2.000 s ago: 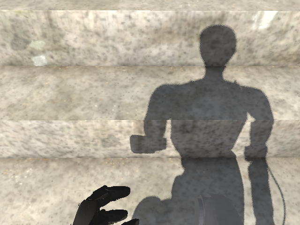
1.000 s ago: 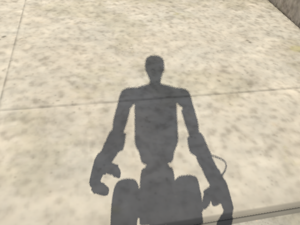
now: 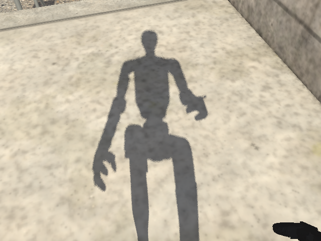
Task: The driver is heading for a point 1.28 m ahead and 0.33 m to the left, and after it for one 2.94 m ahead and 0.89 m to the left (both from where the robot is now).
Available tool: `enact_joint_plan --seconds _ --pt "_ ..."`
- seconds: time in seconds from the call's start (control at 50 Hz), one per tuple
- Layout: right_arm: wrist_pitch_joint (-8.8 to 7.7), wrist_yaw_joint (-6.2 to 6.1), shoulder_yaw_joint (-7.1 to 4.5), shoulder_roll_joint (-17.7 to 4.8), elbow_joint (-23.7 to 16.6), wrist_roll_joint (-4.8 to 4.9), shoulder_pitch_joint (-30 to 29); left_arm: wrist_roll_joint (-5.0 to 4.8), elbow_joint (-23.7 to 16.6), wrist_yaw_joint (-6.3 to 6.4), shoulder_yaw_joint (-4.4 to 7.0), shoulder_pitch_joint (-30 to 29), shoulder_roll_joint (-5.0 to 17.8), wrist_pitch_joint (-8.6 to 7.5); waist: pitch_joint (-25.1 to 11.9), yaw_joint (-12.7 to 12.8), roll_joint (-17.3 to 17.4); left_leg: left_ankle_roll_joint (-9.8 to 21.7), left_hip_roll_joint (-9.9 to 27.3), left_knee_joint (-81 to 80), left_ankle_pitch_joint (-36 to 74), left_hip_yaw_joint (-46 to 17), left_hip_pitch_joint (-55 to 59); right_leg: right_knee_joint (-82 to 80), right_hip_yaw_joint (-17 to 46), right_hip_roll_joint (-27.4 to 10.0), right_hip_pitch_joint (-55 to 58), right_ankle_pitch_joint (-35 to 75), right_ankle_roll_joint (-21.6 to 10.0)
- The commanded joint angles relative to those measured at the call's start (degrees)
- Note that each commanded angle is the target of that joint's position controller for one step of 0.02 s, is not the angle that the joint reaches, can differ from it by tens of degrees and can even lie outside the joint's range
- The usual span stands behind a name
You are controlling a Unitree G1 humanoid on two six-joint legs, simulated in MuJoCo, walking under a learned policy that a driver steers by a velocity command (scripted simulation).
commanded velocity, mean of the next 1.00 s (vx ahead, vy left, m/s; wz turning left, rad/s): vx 1.00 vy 0.00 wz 0.51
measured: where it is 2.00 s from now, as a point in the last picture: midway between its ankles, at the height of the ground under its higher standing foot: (84, 73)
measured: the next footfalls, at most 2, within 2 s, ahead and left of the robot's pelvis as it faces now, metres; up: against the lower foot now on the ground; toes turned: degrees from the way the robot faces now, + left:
left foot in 0.08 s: +0.30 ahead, +0.05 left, +0.00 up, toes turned +9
right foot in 0.54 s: +0.76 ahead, +0.06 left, +0.00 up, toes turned +29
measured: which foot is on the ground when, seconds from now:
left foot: up 0.00-0.06, down 0.08-0.54, up 0.56-0.96, down 0.98-1.00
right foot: down 0.00-0.08, up 0.10-0.52, down 0.54-1.00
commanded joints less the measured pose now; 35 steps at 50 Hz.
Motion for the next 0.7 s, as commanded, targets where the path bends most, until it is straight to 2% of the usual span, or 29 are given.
enact_joint_plan --seconds 0.02,0.04,0.06,0.08,0.1,0.12,0.14,0.16,0.18,0.2,0.22,0.26,0.3,0.32,0.36,0.38,0.42,0.46,0.48,0.5,0.52,0.54,0.56,0.58,0.6,0.62,0.64,0.66,0.7 --pt "-0.2 0.52 -0.23 -2.9 -1.2 0.15 6.9 -0.13 -5.5 1.48 2.04 -8.2 11.3 -1.06 3.8 -9.0 -8.2 3.5 -6.2 -7.1 1.8 5.7 21.6 5.7 -1.4 -13.6 -13.2 81.8 -1.6" --pt "-0.24 -0.02 -1.3 -5.2 0.9 0.11 15.1 0.32 -6.1 1.85 2.83 -10.1 13.0 0.08 -0.8 -13.4 -9.4 4.4 -8.1 -7.3 -0.3 5.5 30.1 15.8 -0.8 -14.2 -12.6 85.8 -2.1" --pt "-0.16 -0.78 -3.07 -8.6 4.3 0.09 27.3 0.8 -7.8 2.05 3.59 -14.2 14.7 1.42 -7.2 -19.5 -9.5 5.7 -10.0 -7.8 -3.8 3.5 43.0 31.1 0.9 -14.7 -15.0 85.8 -3.1" --pt "0.05 -1.76 -5.05 -12.1 7.1 0.12 36.3 0.59 -8.9 1.72 3.79 -17.0 14.3 2.27 -10.8 -23.3 -4.9 7.4 -9.7 -14.5 -4.0 -1.6 55.4 52.8 0.9 -11.0 -21.6 71.7 -3.1" --pt "1.03 -2.53 -6.16 -14.1 7.2 1.5 29.6 1.29 -10.5 0.4 1.69 -19.4 5.4 1.76 -3.3 -16.9 10.5 8.4 -5.4 -15.6 -0.8 -12.0 58.3 76.7 3.0 1.7 -40.5 5.5 -1.7" --pt "1.54 -2.68 -6.97 -19.9 3.7 -0.59 23.7 -0.26 -17.7 -0.11 0.16 -9.1 2.8 1.2 -15.5 -5.7 18.2 20.4 5.9 -24.4 -2.8 -42.5 72.2 91.2 14.3 4.4 -57.7 -6.0 -0.2" --pt "1.67 -3.04 -7.06 -17.7 1.0 -0.29 21.5 0.53 -18.0 0.0 -0.43 -11.0 4.9 -0.16 -19.0 -7.7 7.8 21.3 9.2 -36.2 -18.6 -54.4 72.4 89.6 19.8 1.3 -62.3 -1.5 -1.1" --pt "1.31 -3.71 -5.88 -12.9 2.1 -0.49 21.3 0.68 -17.7 -0.01 -0.44 -14.4 6.7 -0.78 -8.9 -6.6 -0.6 17.9 8.5 -40.4 -22.8 -54.0 62.4 84.0 20.1 -1.2 -63.4 1.3 -1.3" --pt "0.56 -3.79 -4.96 -9.9 3.5 -0.18 21.2 1.47 -18.1 0.0 -0.72 -17.5 6.0 -0.51 -3.9 -4.4 -7.1 15.1 6.4 -40.1 -20.4 -49.0 52.5 77.2 20.4 -3.9 -60.5 2.7 -1.2" --pt "-0.51 -3.9 -4.67 -9.7 3.3 0.15 20.4 2.58 -18.6 0.05 -1.23 -18.0 5.0 0.44 -1.5 -2.8 -7.9 14.1 4.1 -39.2 -14.9 -44.0 44.7 73.9 20.5 -5.3 -57.2 2.2 -0.8" --pt "-1.24 -3.91 -4.14 -8.7 3.7 0.47 19.6 3.17 -18.5 0.09 -1.54 -18.1 4.7 2.0 0.7 -1.1 -8.7 13.5 1.9 -39.4 -10.8 -39.6 37.1 71.1 20.3 -6.5 -54.2 1.6 -0.1" --pt "-2.5 -3.55 -3.8 -9.4 3.7 0.72 19.4 3.43 -19.3 0.21 -1.98 -19.6 4.3 4.14 2.0 -0.2 -8.1 13.3 -1.1 -40.7 -8.1 -34.2 29.5 63.3 19.0 -8.4 -52.0 -0.9 1.4" --pt "-2.91 -3.6 -3.73 -9.9 3.9 0.72 19.9 2.71 -22.8 -0.3 -2.68 -27.8 3.8 4.28 5.0 -2.3 -6.3 11.9 -4.0 -43.7 -3.2 -30.6 25.4 51.5 16.6 -8.5 -50.6 7.3 2.2" --pt "-2.85 -3.52 -3.68 -9.6 4.2 0.93 20.3 2.34 -23.7 -0.62 -3.08 -31.1 3.2 4.13 5.6 -3.5 -5.2 10.2 -5.7 -43.5 0.8 -28.7 25.2 45.5 15.9 -7.9 -48.7 14.0 2.2" --pt "-2.71 -3.31 -3.93 -10.0 5.4 1.6 22.9 1.85 -23.6 -1.09 -3.59 -33.9 2.4 3.93 3.7 -6.3 -2.5 6.9 -7.1 -41.5 11.6 -26.4 30.6 35.7 14.1 -5.6 -46.5 24.8 1.2" --pt "-2.73 -3.24 -3.96 -10.0 6.1 1.75 24.7 1.62 -23.3 -1.24 -3.73 -35.0 2.4 3.74 2.7 -8.0 -1.5 5.7 -6.7 -40.8 16.1 -26.1 34.4 32.0 13.2 -4.4 -45.9 28.2 0.6" --pt "-2.89 -3.33 -3.79 -9.5 7.5 1.44 27.2 1.22 -23.3 -1.38 -3.84 -37.5 2.4 3.2 2.3 -10.2 -0.3 4.5 -4.7 -40.3 22.1 -26.4 41.1 26.1 12.3 -3.1 -44.9 31.3 -1.0" --pt "-3.21 -3.88 -3.77 -10.2 8.1 1.16 26.4 1.12 -22.9 -1.2 -3.32 -37.0 3.5 2.77 1.2 -9.5 0.8 3.2 -3.1 -37.3 32.3 -26.0 46.2 20.4 11.9 -1.2 -40.1 30.2 -2.8" --pt "-3.42 -4.14 -4.02 -11.7 8.3 0.88 25.7 1.12 -22.0 -0.81 -2.48 -33.8 5.4 2.7 -0.9 -7.7 1.9 2.5 -2.0 -33.4 40.6 -26.4 49.4 19.5 11.9 0.6 -36.3 26.7 -3.6" --pt "-3.57 -4.2 -4.32 -13.5 8.1 0.21 24.3 0.72 -20.1 -0.26 -1.15 -26.9 8.2 2.49 -4.7 -3.9 3.0 1.9 -0.9 -25.7 46.8 -26.5 52.0 19.5 12.6 1.7 -30.3 21.4 -4.6" --pt "-3.65 -4.03 -4.48 -14.6 7.6 -0.33 20.9 -0.02 -17.2 0.49 0.11 -16.3 10.3 2.33 -9.1 2.7 3.1 1.2 -1.5 -14.4 46.3 -24.7 50.3 18.1 13.1 0.5 -20.4 18.7 -5.6" --pt "-4.03 -3.88 -3.87 -12.0 6.2 -1.05 17.6 0.46 -14.4 1.69 1.53 -3.5 12.9 2.4 -14.7 9.1 1.8 1.0 -3.0 1.7 35.3 -22.6 40.3 22.3 18.3 -5.2 -5.3 8.8 -7.1" --pt "-4.08 -3.45 -1.79 -2.9 4.5 1.39 25.8 3.04 -13.7 1.71 3.0 -1.1 17.7 2.18 -22.2 2.9 -16.7 -2.1 -12.1 25.5 -12.2 -16.3 20.3 18.3 49.3 -22.7 11.2 -6.5 -15.3" --pt "-4.25 -3.53 -1.05 -5.6 4.7 0.87 25.5 1.84 -13.9 0.33 3.18 -4.4 14.9 2.76 -22.8 2.7 -18.4 -1.5 -12.8 30.6 -23.3 -15.5 11.5 7.6 68.4 -24.2 9.8 -15.3 -17.8" --pt "-3.8 -3.64 -1.26 -7.1 4.4 0.1 19.2 1.53 -14.0 -0.18 2.51 -10.1 10.3 2.72 -11.0 1.4 -9.0 -1.3 -8.4 29.6 -17.8 -15.8 7.4 5.6 59.3 -21.7 0.6 -17.3 -17.0" --pt "-3.61 -3.15 -0.99 -7.4 3.3 -0.73 14.2 1.28 -12.8 -0.49 2.1 -10.9 7.7 2.56 -5.7 1.3 -1.8 -1.3 -6.7 26.8 -15.7 -14.7 7.7 4.8 51.7 -19.7 -6.9 -11.5 -16.0" --pt "-3.33 -2.55 -0.76 -6.6 2.1 -1.18 10.7 1.6 -11.0 -0.5 1.72 -9.7 6.3 2.31 -1.9 0.6 0.0 -1.2 -5.4 24.0 -15.8 -14.6 7.8 4.0 45.6 -17.2 -12.2 -5.3 -14.3" --pt "-2.85 -1.87 -0.34 -5.3 0.7 -1.6 10.1 1.61 -8.8 -0.45 1.09 -8.0 4.7 1.95 0.1 -1.1 -1.6 -1.3 -4.6 22.1 -16.4 -15.0 8.4 2.9 41.4 -15.3 -16.4 -2.0 -13.3" --pt "-2.0 -1.27 0.56 -3.3 -0.1 -1.73 9.9 0.75 -6.2 -0.71 0.83 -5.7 4.1 0.98 1.6 -2.8 -4.9 -1.8 -3.5 18.6 -18.0 -15.4 7.2 0.4 36.7 -13.8 -18.9 2.2 -12.5"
